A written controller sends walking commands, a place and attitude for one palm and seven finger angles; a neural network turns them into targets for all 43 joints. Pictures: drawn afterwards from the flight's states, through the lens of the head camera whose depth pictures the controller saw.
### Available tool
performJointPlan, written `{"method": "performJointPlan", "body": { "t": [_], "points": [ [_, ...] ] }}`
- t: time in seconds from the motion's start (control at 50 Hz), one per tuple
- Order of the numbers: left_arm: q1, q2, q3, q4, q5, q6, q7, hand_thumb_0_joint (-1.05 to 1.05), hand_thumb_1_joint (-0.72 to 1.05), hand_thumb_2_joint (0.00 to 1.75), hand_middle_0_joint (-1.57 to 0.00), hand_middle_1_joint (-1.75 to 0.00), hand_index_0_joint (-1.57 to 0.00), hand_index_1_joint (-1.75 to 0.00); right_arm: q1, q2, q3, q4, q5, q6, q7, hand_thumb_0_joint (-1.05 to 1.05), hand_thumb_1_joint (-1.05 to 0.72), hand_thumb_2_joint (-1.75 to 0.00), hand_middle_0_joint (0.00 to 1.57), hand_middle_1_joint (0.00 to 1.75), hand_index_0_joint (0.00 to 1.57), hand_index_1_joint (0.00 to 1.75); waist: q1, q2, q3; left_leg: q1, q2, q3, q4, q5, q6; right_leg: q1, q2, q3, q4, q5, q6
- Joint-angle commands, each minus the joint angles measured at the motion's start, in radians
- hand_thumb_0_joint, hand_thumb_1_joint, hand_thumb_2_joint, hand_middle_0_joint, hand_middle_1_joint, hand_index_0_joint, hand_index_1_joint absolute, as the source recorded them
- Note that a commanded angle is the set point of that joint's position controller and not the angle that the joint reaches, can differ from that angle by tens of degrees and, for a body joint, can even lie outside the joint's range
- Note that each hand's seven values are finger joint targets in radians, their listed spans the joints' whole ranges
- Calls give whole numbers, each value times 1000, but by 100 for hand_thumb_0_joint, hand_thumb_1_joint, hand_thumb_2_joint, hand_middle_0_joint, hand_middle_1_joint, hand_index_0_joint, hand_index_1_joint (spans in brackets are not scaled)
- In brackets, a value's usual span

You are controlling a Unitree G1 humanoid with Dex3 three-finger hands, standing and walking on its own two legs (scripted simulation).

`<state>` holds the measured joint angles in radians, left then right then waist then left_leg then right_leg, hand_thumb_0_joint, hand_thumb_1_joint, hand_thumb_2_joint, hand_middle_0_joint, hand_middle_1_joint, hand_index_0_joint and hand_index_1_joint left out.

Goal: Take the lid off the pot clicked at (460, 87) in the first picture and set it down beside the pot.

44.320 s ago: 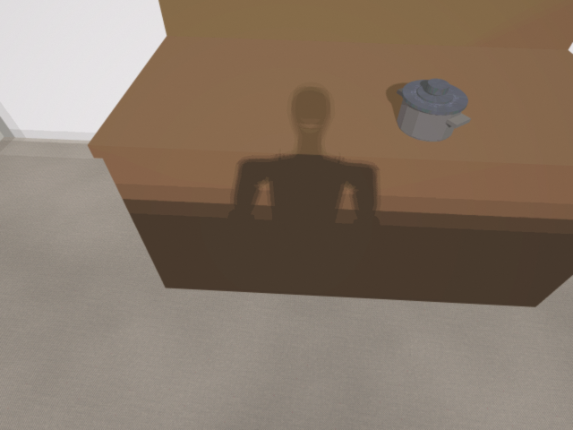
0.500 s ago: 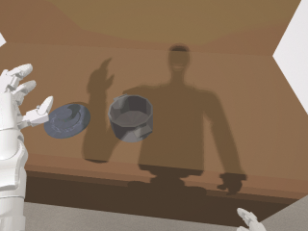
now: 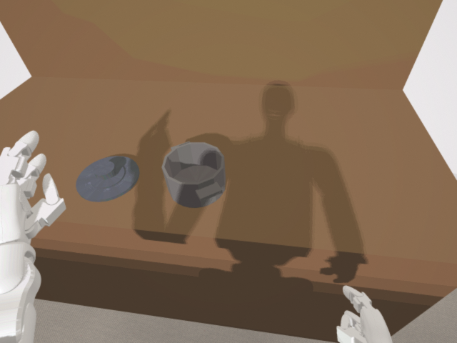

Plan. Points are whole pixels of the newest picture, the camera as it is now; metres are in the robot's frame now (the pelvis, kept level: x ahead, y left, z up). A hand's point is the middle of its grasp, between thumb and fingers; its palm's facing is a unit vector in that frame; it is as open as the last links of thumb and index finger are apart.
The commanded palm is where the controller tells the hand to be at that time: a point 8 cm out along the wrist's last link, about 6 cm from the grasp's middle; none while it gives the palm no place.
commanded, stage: draw the hand back to the body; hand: left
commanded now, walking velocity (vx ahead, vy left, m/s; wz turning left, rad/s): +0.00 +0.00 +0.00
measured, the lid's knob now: (105, 170) +0.49 +0.37 +0.00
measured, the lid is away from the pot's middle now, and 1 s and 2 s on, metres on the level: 0.23 0.23 0.23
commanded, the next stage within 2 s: step back with the hand held close in 0.64 s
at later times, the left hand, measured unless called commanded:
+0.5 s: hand (42, 250) +0.19 +0.26 +0.16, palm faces +0.36 -0.87 -0.34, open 7.4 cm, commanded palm +0.13 +0.31 +0.18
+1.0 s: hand (23, 241) +0.20 +0.30 +0.16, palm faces +0.29 -0.86 -0.42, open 7.4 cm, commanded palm +0.13 +0.34 +0.18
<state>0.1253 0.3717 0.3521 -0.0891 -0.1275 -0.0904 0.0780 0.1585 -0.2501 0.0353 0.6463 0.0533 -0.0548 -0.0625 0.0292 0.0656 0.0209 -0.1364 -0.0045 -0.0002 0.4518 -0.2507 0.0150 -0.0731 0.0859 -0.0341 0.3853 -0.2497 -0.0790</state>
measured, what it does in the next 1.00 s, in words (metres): shifts its weight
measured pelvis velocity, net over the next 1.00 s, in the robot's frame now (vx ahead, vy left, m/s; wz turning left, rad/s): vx -0.01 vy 0.07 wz -0.03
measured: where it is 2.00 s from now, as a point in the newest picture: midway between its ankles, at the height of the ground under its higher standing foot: outside the picture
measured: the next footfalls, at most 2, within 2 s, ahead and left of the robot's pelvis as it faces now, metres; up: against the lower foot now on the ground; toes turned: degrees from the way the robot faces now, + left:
none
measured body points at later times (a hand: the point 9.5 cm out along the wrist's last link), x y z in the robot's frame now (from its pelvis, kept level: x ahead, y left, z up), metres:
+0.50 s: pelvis +0.00 +0.03 +0.00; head -0.02 +0.01 +0.45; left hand +0.16 +0.31 +0.18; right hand +0.20 -0.19 -0.07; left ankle +0.00 +0.11 -0.74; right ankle -0.02 -0.07 -0.74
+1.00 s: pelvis -0.01 +0.07 +0.00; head +0.02 +0.08 +0.44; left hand +0.18 +0.34 +0.18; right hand +0.17 -0.17 -0.07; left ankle +0.00 +0.11 -0.74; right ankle -0.02 -0.07 -0.74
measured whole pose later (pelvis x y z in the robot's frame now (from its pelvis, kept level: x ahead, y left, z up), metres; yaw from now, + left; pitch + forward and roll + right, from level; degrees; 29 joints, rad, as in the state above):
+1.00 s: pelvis -0.01 +0.07 +0.00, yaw -2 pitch +0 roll -2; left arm 0.53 0.37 0.38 -0.56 -0.07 -0.20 0.07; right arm 0.15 -0.23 0.02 0.55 0.01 -0.04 -0.03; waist 0.02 0.00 0.07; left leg -0.24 -0.06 0.06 0.49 -0.25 0.11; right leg -0.20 0.03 0.02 0.44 -0.24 0.01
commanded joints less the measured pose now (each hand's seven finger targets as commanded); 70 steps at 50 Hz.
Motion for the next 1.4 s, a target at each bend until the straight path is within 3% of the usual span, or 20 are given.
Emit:
{"method": "performJointPlan", "body": {
  "t": [0.0, 0.06, 0.14, 0.18, 0.26, 0.38, 0.46, 0.62, 0.72, 0.74, 0.76, 0.78, 0.8, 0.88, 1.0, 1.06, 1.12, 1.16, 1.26, 1.38],
  "points": [
    [-178, 276, 125, -312, -2, -97, 23, 0, 90, 90, -20, -30, -20, -30, -156, -103, -39, -162, -6, -76, -7, 0, -90, -90, 20, 30, 20, 30, 6, -12, -139, 111, 19, 7, -26, 147, 41, -61, -116, 67, -109, 185, 53],
    [-94, 291, 166, -313, -3, -103, 29, 0, 90, 90, -20, -30, -20, -30, -153, -101, -43, -152, -13, -79, -11, 0, -90, -90, 20, 30, 20, 30, 12, -46, -121, 103, 19, 5, -27, 162, 41, -50, -118, 70, -115, 201, 54],
    [20, 149, 37, -334, -4, -98, 9, 0, 90, 90, -20, -30, -20, -30, -155, -90, -38, -164, -12, -90, -5, 0, -90, -90, 20, 30, 20, 30, 6, 6, -84, 117, 22, 5, -38, 150, 38, -81, -113, 57, -116, 170, 49],
    [44, 141, 20, -378, -2, -102, 5, 0, 90, 90, -20, -30, -20, -30, -158, -93, -41, -170, -11, -92, -3, 0, -90, -90, 20, 30, 20, 30, 2, -7, -74, 120, 24, 3, -43, 142, 40, -93, -108, 53, -122, 153, 49],
    [125, 249, 142, -465, 1, -115, 22, 0, 90, 90, -20, -30, -20, -30, -146, -96, -47, -167, -22, -97, -7, 0, -90, -90, 20, 30, 20, 30, 20, -46, -102, 119, 27, -6, -44, 193, 40, -55, -109, 48, -109, 210, 46],
    [265, 99, 3, -533, 10, -99, 4, 0, 90, 90, -20, -30, -20, -30, -145, -82, -42, -184, -23, -95, 8, 0, -90, -90, 20, 30, 20, 30, 7, -2, -69, 124, 32, -6, -49, 228, 34, -77, -101, 29, -97, 234, 42],
    [325, 189, 92, -593, 13, -96, 18, 0, 90, 90, -20, -30, -20, -30, -143, -85, -48, -184, -26, -91, 4, 0, -90, -90, 20, 30, 20, 30, 20, -21, -67, 105, 39, -21, -58, 209, 29, -66, -98, 27, -91, 202, 38],
    [342, 92, 9, -548, 23, -69, 18, 0, 90, 90, -20, -30, -20, -30, -133, -81, -39, -185, -28, -81, 0, 0, -90, -90, 20, 30, 20, 30, 9, -20, -23, 93, 46, -44, -79, 162, 26, -107, -89, 13, -89, 128, 37],
    [318, 157, 63, -648, 28, -79, 28, 0, 90, 90, -20, -30, -20, -30, -136, -82, -36, -194, -34, -89, 5, 0, -90, -90, 20, 30, 20, 30, 26, 28, -98, 96, 48, -58, -83, 196, 17, -54, -89, 13, -65, 151, 29],
    [99, 352, 261, -786, 31, -140, 41, 0, 90, 90, -20, -30, -20, -30, -130, -101, -41, -240, -31, -71, 2, 0, -90, -90, 20, 30, 20, 30, 12, -15, 6, -1, 66, -83, -72, 73, 53, -98, -136, 153, -94, 215, 38],
    [91, 357, 271, -750, 29, -167, 42, 0, 90, 90, -20, -30, -20, -30, -125, -83, -34, -217, -37, -66, -4, 0, -90, -90, 20, 30, 20, 30, 0, -29, 22, -16, 60, -91, -53, 40, 50, -116, -171, 175, -101, 223, 21],
    [186, 270, 210, -651, 38, -169, 36, 0, 90, 90, -20, -30, -20, -30, -112, -82, -39, -201, -46, -63, -1, 0, -90, -90, 20, 30, 20, 30, -3, -134, 61, -36, 57, -96, -35, 42, 52, -137, -175, 178, -107, 218, 25],
    [261, 201, 160, -590, 41, -156, 26, 0, 90, 90, -20, -30, -20, -30, -101, -84, -49, -205, -40, -60, 8, 0, -90, -90, 20, 30, 20, 30, -10, -159, 51, -13, 60, -89, -14, 58, 49, -157, -190, 200, -107, 216, 28],
    [412, 98, 65, -579, 46, -167, -1, 0, 90, 90, -20, -30, -20, -30, -89, -108, -62, -221, -36, -45, 28, 0, -90, -90, 20, 30, 20, 30, -13, 23, -62, -11, 115, -114, -51, 178, 64, -112, -164, 120, 10, 269, 66],
    [524, 209, 181, -758, 61, -182, 14, 0, 90, 90, -20, -30, -20, -30, -73, -103, -89, -284, -40, -22, 36, 0, -90, -90, 20, 30, 20, 30, -6, -1, -202, -5, 192, -176, -51, 474, 75, -122, -130, 66, 152, 108, 81],
    [543, 268, 236, -847, 59, -181, 35, 0, 90, 90, -20, -30, -20, -30, -53, -106, -99, -295, -42, -26, 28, 0, -90, -90, 20, 30, 20, 30, -10, 57, -233, 10, 231, -202, -41, 588, 75, -152, -124, 59, 198, -34, 86],
    [575, 233, 216, -849, 52, -177, 42, 0, 90, 90, -20, -30, -20, -30, -25, -93, -98, -283, -49, -36, 24, 0, -90, -90, 20, 30, 20, 30, -16, 107, -199, -13, 251, -203, -36, 633, 70, -168, -131, 48, 225, -107, 83],
    [566, 228, 213, -843, 53, -176, 48, 0, 90, 90, -20, -30, -20, -30, -8, -98, -102, -268, -46, -45, 24, 0, -90, -90, 20, 30, 20, 30, -25, 73, -192, 1, 254, -194, -6, 651, 70, -166, -139, 48, 190, -80, 79],
    [533, 176, 174, -720, 55, -169, 42, 0, 90, 90, -20, -30, -20, -30, 2, -108, -107, -250, -41, -48, 20, 0, -90, -90, 20, 30, 20, 30, -38, -6, -116, -106, 243, -180, -15, 457, 64, -129, -149, 26, 142, -35, 79],
    [509, 173, 167, -715, 62, -178, 44, 0, 90, 90, -20, -30, -20, -30, -23, -100, -91, -291, -28, -48, 10, 0, -90, -90, 20, 30, 20, 30, -37, -19, -51, -404, 192, -177, -79, -238, 69, -43, -176, 33, 165, -34, 59]
  ]
}}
